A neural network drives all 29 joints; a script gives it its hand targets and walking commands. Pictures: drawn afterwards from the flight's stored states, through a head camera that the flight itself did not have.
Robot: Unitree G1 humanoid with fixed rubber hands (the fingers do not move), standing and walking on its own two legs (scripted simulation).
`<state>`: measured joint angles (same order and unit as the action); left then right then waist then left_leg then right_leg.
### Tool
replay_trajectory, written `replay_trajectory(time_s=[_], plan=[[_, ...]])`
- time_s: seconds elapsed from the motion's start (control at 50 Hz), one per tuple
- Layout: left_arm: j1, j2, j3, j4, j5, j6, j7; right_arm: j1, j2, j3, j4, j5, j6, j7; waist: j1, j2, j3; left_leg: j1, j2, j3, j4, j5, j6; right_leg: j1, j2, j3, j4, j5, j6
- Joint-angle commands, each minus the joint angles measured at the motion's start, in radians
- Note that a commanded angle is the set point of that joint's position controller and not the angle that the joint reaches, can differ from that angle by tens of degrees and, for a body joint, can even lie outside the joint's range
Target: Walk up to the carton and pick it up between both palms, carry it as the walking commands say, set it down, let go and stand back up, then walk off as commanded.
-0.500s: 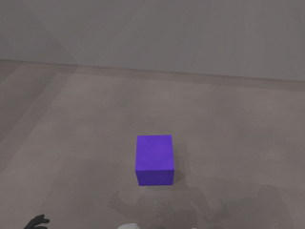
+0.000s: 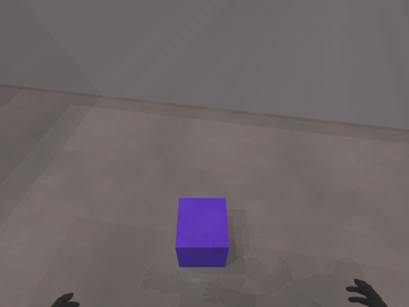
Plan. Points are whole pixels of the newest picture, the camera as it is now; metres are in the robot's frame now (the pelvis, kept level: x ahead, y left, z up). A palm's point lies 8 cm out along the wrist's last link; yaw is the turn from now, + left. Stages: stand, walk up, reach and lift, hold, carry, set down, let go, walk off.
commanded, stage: walk up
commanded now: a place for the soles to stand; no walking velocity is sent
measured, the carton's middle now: (202, 232) +0.55 +0.05 -0.65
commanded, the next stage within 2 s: none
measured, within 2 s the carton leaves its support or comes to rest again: neither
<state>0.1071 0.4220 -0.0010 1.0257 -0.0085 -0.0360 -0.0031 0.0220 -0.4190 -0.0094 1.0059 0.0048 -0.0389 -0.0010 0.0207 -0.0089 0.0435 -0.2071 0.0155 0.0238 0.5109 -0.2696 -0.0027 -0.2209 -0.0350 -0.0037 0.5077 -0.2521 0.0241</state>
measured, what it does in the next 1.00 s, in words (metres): walks ahead: left foot, then right foot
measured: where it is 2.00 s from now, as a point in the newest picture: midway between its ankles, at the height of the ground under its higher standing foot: outside the picture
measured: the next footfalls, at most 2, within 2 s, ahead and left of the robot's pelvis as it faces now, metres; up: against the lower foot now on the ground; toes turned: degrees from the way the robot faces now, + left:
left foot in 0.46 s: +0.14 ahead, +0.17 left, +0.00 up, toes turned +3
right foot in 0.76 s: +0.18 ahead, -0.08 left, +0.00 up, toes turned +2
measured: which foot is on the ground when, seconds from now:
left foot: down 0.00-0.28, up 0.30-0.44, down 0.46-1.00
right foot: down 0.00-0.48, up 0.50-0.74, down 0.76-1.00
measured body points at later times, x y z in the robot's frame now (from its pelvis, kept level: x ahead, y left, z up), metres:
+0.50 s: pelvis +0.04 +0.04 -0.01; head +0.05 +0.05 +0.44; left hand +0.07 +0.41 -0.11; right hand +0.16 -0.31 -0.10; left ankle +0.10 +0.17 -0.74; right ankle +0.01 -0.13 -0.73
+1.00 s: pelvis +0.11 +0.05 +0.00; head +0.13 +0.05 +0.45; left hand +0.23 +0.37 -0.11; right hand +0.25 -0.27 -0.11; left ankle +0.10 +0.17 -0.74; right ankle +0.14 -0.08 -0.74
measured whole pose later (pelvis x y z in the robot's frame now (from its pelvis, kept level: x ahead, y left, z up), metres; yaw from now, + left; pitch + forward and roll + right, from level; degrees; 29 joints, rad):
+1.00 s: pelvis +0.11 +0.05 +0.00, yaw +2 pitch -2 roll +0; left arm 0.07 0.42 0.02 0.97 -0.01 0.00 -0.02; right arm 0.11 -0.42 -0.01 0.97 0.00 -0.05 -0.02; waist 0.00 -0.01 0.05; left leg -0.20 0.02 0.06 0.52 -0.29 -0.01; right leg -0.25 -0.03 -0.02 0.54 -0.25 0.01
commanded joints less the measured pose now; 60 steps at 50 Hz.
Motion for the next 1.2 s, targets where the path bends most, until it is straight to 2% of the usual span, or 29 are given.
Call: replay_trajectory(time_s=[0.0,0.2,0.22,0.24,0.26,0.28,0.3,0.32,0.36,0.4,0.42,0.44,0.46,0.48,0.5,0.52,0.56,0.6,0.66,0.7,0.72,0.74,0.76,0.78,0.82,0.84,0.88,0.98,1.18], plan=[[-0.042,0.172,0.031,-0.001,0.0,-0.007,0.004,-0.037,-0.17,-0.032,0.002,0.0,-0.004,-0.003,-0.014,0.008,-0.082,0.079,0.106,-0.103,-0.134,0.198,0.034,0.028,-0.098,0.099,-0.132,0.233,-0.063],[-0.077,0.161,0.035,0.048,0.005,0.0,0.002,-0.06,-0.162,-0.026,0.065,-0.006,-0.001,-0.001,-0.012,0.004,-0.076,0.107,0.119,-0.09,-0.23,0.173,0.023,0.086,-0.097,0.092,-0.207,0.206,-0.052],[0.015,0.243,0.086,0.001,0.023,-0.021,-0.003,0.01,-0.235,-0.067,0.01,-0.03,0.011,0.027,-0.004,0.047,-0.129,0.038,0.067,-0.071,-0.146,-0.17,0.078,0.19,-0.071,0.071,-0.157,-0.142,-0.086],[0.083,0.271,0.104,0.006,0.032,-0.023,-0.002,-0.024,-0.224,-0.07,-0.013,-0.038,0.018,0.04,0.023,0.015,-0.07,-0.112,0.062,-0.071,-0.078,-0.297,0.089,0.202,-0.115,0.158,-0.178,-0.322,-0.125],[0.141,0.301,0.125,0.0,0.035,-0.025,0.001,-0.051,-0.198,-0.069,-0.05,-0.041,0.023,0.052,0.053,-0.072,-0.004,-0.298,0.03,-0.033,0.036,-0.289,0.077,0.274,-0.183,0.264,-0.237,-0.458,-0.172],[0.165,0.329,0.139,-0.014,0.035,-0.031,0.007,-0.072,-0.174,-0.072,-0.079,-0.044,0.027,0.06,0.07,-0.162,0.059,-0.415,0.034,-0.003,0.214,-0.175,0.056,0.276,-0.314,0.397,-0.329,-0.506,-0.238],[0.164,0.321,0.141,-0.04,0.039,-0.04,0.01,-0.085,-0.176,-0.075,-0.1,-0.047,0.028,0.066,0.076,-0.148,0.095,-0.495,0.074,-0.086,0.326,-0.166,0.046,0.248,-0.383,0.469,-0.376,-0.482,-0.285],[0.126,0.316,0.14,-0.067,0.04,-0.045,0.009,-0.041,-0.188,-0.085,-0.106,-0.041,0.025,0.075,0.044,-0.1,0.098,-0.471,0.099,-0.118,0.323,-0.145,0.033,0.21,-0.387,0.431,-0.37,-0.411,-0.288],[0.07,0.301,0.137,-0.111,0.041,-0.047,-0.002,0.027,-0.201,-0.1,-0.116,-0.032,0.011,0.089,0.009,-0.109,0.067,-0.339,0.107,-0.082,0.207,-0.147,0.018,0.134,-0.318,0.247,-0.321,-0.244,-0.247],[0.028,0.283,0.121,-0.141,0.044,-0.039,-0.018,0.08,-0.187,-0.11,-0.115,-0.03,0.004,0.09,-0.025,-0.136,0.035,-0.122,0.054,0.006,0.078,-0.083,0.011,-0.018,-0.226,0.101,-0.245,-0.184,-0.199],[0.01,0.267,0.112,-0.149,0.042,-0.029,-0.022,0.137,-0.182,-0.115,-0.1,-0.028,0.004,0.083,-0.054,-0.129,0.017,0.008,0.018,0.046,0.02,0.011,0.005,-0.107,-0.184,0.051,-0.183,-0.192,-0.168],[0.021,0.228,0.096,-0.157,0.04,-0.02,-0.022,0.192,-0.196,-0.122,-0.084,-0.031,0.004,0.07,-0.071,-0.081,-0.008,0.14,-0.013,0.044,0.013,0.029,0.001,-0.2,-0.138,0.013,-0.088,-0.229,-0.136],[0.04,0.181,0.077,-0.167,0.038,-0.011,-0.019,0.267,-0.224,-0.13,-0.071,-0.034,0.001,0.055,-0.094,0.019,-0.032,0.234,0.025,-0.023,-0.049,-0.049,0.011,-0.28,-0.087,-0.039,0.062,-0.305,-0.106],[0.028,0.133,0.06,-0.197,0.032,-0.002,-0.013,0.303,-0.323,-0.141,-0.087,-0.043,-0.006,0.041,-0.122,0.276,-0.019,0.199,0.259,-0.454,-0.28,-0.358,0.113,-0.41,0.056,-0.092,0.354,-0.381,-0.054],[0.078,0.213,0.084,-0.179,0.031,0.013,-0.004,0.291,-0.373,-0.156,-0.112,-0.028,-0.011,0.034,-0.11,0.168,-0.031,0.125,0.357,-0.596,-0.324,-0.45,0.222,-0.381,0.032,0.075,0.499,-0.344,-0.058],[0.108,0.246,0.093,-0.167,0.021,0.016,-0.003,0.236,-0.347,-0.144,-0.134,-0.017,-0.011,0.023,-0.077,0.087,0.002,0.074,0.348,-0.548,-0.299,-0.397,0.247,-0.379,0.006,0.124,0.554,-0.275,-0.053],[0.195,0.242,0.099,-0.149,0.02,0.009,-0.004,0.174,-0.291,-0.126,-0.167,-0.018,-0.016,0.01,-0.021,0.096,0.023,0.03,0.293,-0.387,-0.24,-0.243,0.218,-0.346,-0.04,0.115,0.508,-0.206,-0.043],[0.216,0.211,0.095,-0.138,0.026,0.012,-0.014,0.181,-0.273,-0.112,-0.17,-0.027,-0.019,0.007,-0.029,0.157,0.006,-0.031,0.261,-0.258,-0.191,-0.002,0.199,-0.236,-0.043,0.067,0.374,-0.203,-0.03],[0.192,0.174,0.094,-0.134,0.023,0.027,-0.018,0.144,-0.259,-0.086,-0.179,-0.024,-0.018,0.004,-0.017,0.163,-0.014,-0.148,0.251,-0.178,-0.117,0.182,0.178,-0.061,-0.022,-0.008,0.229,-0.137,-0.042],[0.194,0.167,0.098,-0.129,0.026,0.032,-0.016,0.122,-0.251,-0.076,-0.185,-0.016,-0.011,0.0,0.004,0.147,-0.029,-0.197,0.226,-0.15,-0.05,0.197,0.144,0.05,0.004,-0.026,0.104,-0.021,-0.06],[0.19,0.179,0.1,-0.13,0.03,0.03,-0.014,0.127,-0.227,-0.064,-0.184,-0.014,-0.008,-0.004,0.013,0.118,-0.027,-0.207,0.204,-0.134,-0.013,0.189,0.11,0.08,-0.003,0.007,0.035,0.023,-0.07],[0.175,0.205,0.103,-0.14,0.035,0.024,-0.011,0.144,-0.194,-0.051,-0.183,-0.01,-0.006,-0.008,0.016,0.043,-0.036,-0.214,0.172,-0.101,0.038,0.138,0.067,0.097,-0.071,0.1,-0.054,0.083,-0.092],[0.081,0.264,0.105,-0.165,0.034,0.016,-0.013,0.163,-0.177,-0.046,-0.178,-0.001,-0.002,-0.01,-0.033,-0.074,-0.033,-0.164,0.066,-0.042,0.075,-0.038,0.018,-0.019,-0.19,0.272,-0.128,0.044,-0.149],[0.031,0.252,0.095,-0.162,0.018,0.018,-0.018,0.147,-0.199,-0.054,-0.148,0.003,0.004,-0.014,-0.041,-0.06,-0.036,-0.049,0.017,-0.002,0.094,-0.129,0.007,-0.109,-0.215,0.272,-0.139,0.004,-0.194],[-0.006,0.212,0.072,-0.143,0.011,0.022,-0.018,0.143,-0.192,-0.05,-0.115,-0.006,-0.004,-0.014,-0.048,-0.064,-0.043,0.021,0.046,-0.035,-0.016,-0.054,0.017,-0.133,-0.158,0.197,-0.105,0.024,-0.147],[-0.01,0.195,0.065,-0.132,0.007,0.023,-0.017,0.135,-0.204,-0.051,-0.102,-0.011,-0.011,-0.014,-0.041,-0.052,-0.047,0.016,0.086,-0.072,-0.058,0.022,0.029,-0.1,-0.12,0.15,-0.06,0.087,-0.115],[0.007,0.186,0.066,-0.108,0.002,0.027,-0.017,0.12,-0.223,-0.048,-0.088,-0.011,-0.021,-0.017,-0.012,-0.026,-0.077,-0.007,0.14,-0.115,-0.071,0.168,0.056,-0.002,-0.082,0.089,-0.003,0.209,-0.091],[-0.041,0.173,0.06,-0.069,0.001,0.031,-0.015,0.063,-0.193,-0.036,-0.056,-0.004,-0.018,-0.022,-0.01,0.006,-0.104,0.035,0.119,-0.063,-0.093,0.283,0.028,0.068,-0.104,0.082,-0.044,0.333,-0.096],[-0.111,0.158,0.057,-0.013,0.004,0.034,-0.015,-0.003,-0.177,-0.032,-0.005,-0.006,-0.009,-0.016,-0.016,0.01,-0.099,0.111,0.132,-0.052,-0.183,0.295,0.017,0.099,-0.099,0.078,-0.144,0.311,-0.07]])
